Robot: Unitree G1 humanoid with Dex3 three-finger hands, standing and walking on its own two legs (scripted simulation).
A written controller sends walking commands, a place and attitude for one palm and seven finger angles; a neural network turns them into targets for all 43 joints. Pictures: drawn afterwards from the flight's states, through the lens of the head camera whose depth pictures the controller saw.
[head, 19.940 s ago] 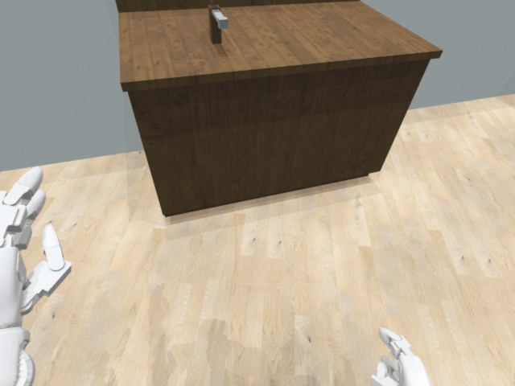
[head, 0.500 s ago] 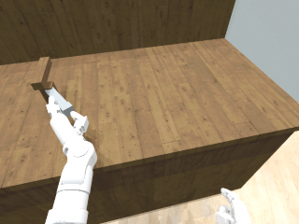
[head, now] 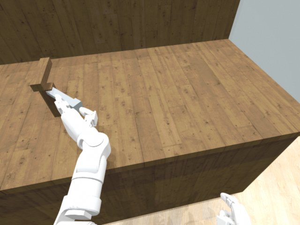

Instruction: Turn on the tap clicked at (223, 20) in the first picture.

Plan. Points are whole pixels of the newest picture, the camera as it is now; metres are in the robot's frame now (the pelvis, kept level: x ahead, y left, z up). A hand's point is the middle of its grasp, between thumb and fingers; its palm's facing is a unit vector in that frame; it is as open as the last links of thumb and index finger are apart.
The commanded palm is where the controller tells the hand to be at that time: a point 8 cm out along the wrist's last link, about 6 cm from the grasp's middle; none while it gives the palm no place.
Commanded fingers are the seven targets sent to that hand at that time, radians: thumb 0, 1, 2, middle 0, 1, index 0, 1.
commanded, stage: push the lever round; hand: left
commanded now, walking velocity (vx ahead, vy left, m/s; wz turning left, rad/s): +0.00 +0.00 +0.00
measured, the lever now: (75, 105) +0.39 +0.26 +0.12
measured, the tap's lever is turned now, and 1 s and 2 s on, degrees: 44 64 59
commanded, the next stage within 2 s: lift the hand up off the lever in 0.68 s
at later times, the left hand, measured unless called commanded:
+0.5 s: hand (100, 110) +0.38 +0.19 +0.11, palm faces +0.80 -0.59 -0.10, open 8.1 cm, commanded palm +0.34 +0.20 +0.10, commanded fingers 0.00 0.90 0.90 -0.15 -0.15 -0.15 -0.15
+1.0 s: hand (103, 103) +0.41 +0.18 +0.11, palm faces +0.79 -0.61 -0.09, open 8.1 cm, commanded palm +0.35 +0.21 +0.11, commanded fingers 0.00 0.90 0.90 -0.15 -0.15 -0.15 -0.15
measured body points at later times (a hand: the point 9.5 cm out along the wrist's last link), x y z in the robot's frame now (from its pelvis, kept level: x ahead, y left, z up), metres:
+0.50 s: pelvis -0.01 -0.01 +0.00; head +0.00 -0.02 +0.45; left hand +0.34 +0.21 +0.12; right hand +0.17 -0.23 -0.12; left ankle -0.01 +0.14 -0.73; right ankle +0.00 -0.09 -0.73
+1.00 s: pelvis +0.00 +0.00 +0.00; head +0.01 -0.02 +0.45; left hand +0.36 +0.21 +0.12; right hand +0.14 -0.25 -0.12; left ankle -0.01 +0.14 -0.73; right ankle +0.00 -0.09 -0.73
